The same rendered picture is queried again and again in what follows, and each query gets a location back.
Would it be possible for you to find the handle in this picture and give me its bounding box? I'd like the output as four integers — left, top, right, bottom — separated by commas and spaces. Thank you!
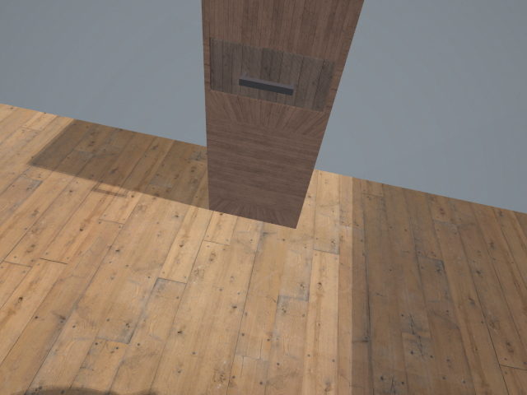
239, 72, 295, 95

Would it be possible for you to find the cabinet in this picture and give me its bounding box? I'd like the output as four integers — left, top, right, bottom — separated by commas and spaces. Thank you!
202, 0, 364, 229

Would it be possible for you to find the drawer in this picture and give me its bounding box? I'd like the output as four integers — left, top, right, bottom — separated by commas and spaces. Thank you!
211, 38, 337, 112

